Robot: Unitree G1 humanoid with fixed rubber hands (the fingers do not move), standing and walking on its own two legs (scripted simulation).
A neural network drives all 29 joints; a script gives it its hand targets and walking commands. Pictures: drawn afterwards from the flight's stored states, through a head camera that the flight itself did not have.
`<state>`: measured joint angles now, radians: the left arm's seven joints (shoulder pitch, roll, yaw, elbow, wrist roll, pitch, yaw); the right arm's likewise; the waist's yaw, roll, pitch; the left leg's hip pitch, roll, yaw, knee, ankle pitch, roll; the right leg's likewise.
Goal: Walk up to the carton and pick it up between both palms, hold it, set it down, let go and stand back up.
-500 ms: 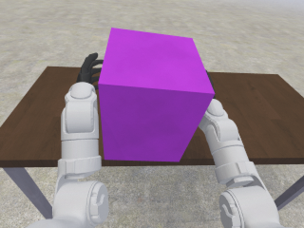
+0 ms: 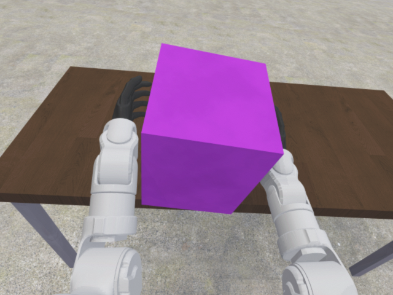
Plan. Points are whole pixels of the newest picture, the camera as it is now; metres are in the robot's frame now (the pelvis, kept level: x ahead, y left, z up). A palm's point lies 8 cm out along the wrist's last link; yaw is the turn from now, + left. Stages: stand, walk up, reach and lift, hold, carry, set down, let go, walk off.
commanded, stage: set down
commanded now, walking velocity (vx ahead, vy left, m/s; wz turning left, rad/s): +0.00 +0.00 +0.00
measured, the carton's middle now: (200, 138) +0.38 +0.00 +0.14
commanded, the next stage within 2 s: none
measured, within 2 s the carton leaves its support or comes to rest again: neither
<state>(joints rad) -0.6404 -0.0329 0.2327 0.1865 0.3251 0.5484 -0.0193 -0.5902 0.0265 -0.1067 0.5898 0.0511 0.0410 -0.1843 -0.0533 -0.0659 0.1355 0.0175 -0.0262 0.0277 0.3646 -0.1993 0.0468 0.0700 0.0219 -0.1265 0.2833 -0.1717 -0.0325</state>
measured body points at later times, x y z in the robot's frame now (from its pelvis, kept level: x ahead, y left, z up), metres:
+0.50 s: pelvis +0.01 +0.00 +0.00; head -0.01 +0.03 +0.45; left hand +0.41 +0.14 +0.16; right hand +0.39 -0.15 +0.13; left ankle +0.02 +0.08 -0.75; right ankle +0.01 -0.09 -0.75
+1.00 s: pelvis +0.01 +0.00 +0.00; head +0.01 +0.02 +0.45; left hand +0.44 +0.13 +0.13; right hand +0.41 -0.16 +0.11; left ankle +0.02 +0.08 -0.75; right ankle +0.01 -0.09 -0.75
